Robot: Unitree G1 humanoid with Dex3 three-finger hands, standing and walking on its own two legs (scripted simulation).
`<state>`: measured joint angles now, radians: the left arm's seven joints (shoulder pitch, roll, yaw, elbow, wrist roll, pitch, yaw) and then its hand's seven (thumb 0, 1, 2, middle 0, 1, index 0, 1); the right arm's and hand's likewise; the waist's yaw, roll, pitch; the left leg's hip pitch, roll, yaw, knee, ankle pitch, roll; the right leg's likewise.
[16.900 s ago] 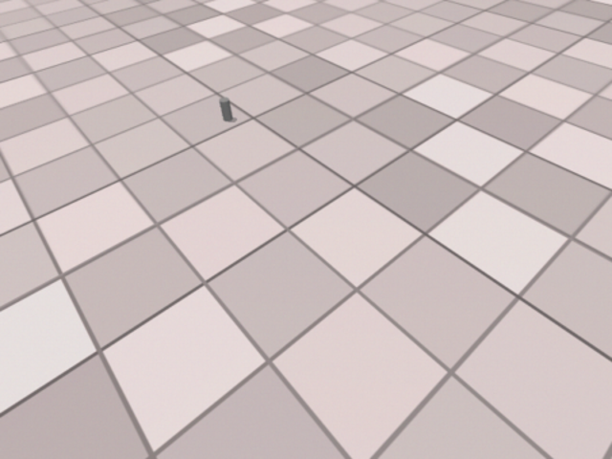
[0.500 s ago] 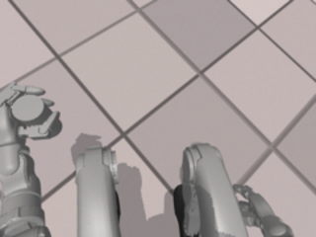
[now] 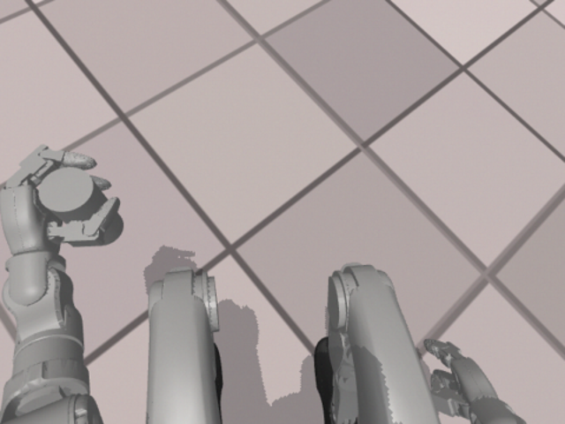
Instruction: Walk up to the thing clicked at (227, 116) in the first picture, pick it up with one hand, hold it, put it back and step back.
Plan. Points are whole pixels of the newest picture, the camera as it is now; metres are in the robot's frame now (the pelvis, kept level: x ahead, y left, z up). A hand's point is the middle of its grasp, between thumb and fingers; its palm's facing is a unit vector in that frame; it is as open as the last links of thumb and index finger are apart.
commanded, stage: settle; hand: left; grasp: from the side
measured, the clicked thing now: (87, 210) +0.40 +0.29 -0.06
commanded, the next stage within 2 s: lift in 0.22 s
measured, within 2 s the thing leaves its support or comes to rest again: neither
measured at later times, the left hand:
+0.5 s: hand (91, 191) +0.41 +0.26 -0.01, palm faces +0.23 -0.97 -0.05, open 8.2 cm
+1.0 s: hand (43, 165) +0.38 +0.25 +0.11, palm faces +0.21 -0.98 -0.05, open 8.2 cm
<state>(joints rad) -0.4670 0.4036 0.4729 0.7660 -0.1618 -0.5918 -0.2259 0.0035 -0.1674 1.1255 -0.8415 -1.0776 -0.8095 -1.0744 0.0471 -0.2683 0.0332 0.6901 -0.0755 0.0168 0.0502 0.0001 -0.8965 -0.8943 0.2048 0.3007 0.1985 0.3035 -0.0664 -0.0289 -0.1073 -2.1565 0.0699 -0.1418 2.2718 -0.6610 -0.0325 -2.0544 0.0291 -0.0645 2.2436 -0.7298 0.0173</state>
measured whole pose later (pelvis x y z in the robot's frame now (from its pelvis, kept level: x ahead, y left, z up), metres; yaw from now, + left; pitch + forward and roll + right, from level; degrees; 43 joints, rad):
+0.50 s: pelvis +0.00 +0.00 +0.01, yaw +1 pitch +31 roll -4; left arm -0.50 0.37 0.47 0.80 -0.16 -0.60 -0.23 0.00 -0.17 1.13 -0.84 -1.08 -0.81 -1.08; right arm 0.07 -0.27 0.02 0.70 -0.07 0.01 0.05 0.00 -0.91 -0.89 0.21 0.30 0.20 0.30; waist -0.07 -0.01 -0.13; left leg -2.12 0.07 -0.12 2.22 -0.65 -0.04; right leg -2.04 0.03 -0.05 2.21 -0.73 0.01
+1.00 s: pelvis +0.01 +0.00 +0.10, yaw +2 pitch +32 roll -4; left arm -0.28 0.30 0.35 0.41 -0.20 -0.41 -0.17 0.00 -0.17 1.13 -0.85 -1.07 -0.81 -1.07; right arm 0.09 -0.25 -0.01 0.63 0.01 -0.01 -0.01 0.00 -0.90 -0.89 0.21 0.30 0.20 0.30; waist -0.03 0.01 -0.18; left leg -1.87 0.07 -0.09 1.94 -0.64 -0.03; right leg -1.78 0.01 -0.04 1.93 -0.71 0.01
